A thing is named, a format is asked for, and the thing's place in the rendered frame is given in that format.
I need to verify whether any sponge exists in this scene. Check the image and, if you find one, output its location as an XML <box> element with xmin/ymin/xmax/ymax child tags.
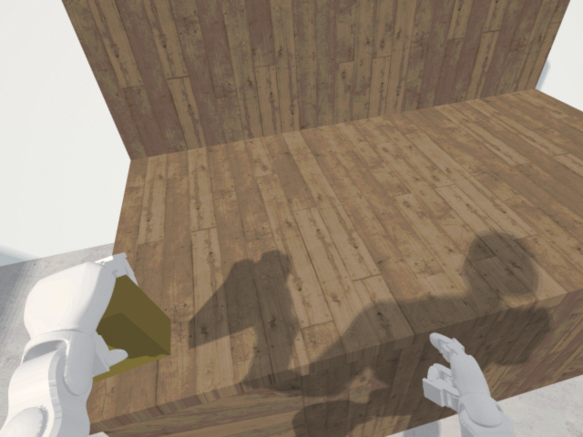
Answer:
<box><xmin>93</xmin><ymin>274</ymin><xmax>171</xmax><ymax>382</ymax></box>

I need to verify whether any table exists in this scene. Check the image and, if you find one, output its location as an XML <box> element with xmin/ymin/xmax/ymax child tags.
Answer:
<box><xmin>62</xmin><ymin>0</ymin><xmax>583</xmax><ymax>437</ymax></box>

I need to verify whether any robot left forearm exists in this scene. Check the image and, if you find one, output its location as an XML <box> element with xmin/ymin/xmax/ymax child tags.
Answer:
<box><xmin>0</xmin><ymin>330</ymin><xmax>97</xmax><ymax>437</ymax></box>

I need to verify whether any robot right forearm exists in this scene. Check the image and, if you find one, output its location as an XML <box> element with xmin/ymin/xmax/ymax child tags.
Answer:
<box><xmin>458</xmin><ymin>393</ymin><xmax>516</xmax><ymax>437</ymax></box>

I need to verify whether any right robot hand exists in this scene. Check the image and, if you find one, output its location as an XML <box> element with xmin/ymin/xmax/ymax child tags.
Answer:
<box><xmin>423</xmin><ymin>332</ymin><xmax>491</xmax><ymax>412</ymax></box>

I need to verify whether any left robot hand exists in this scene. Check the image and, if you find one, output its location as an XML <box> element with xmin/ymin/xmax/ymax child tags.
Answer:
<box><xmin>24</xmin><ymin>252</ymin><xmax>138</xmax><ymax>377</ymax></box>

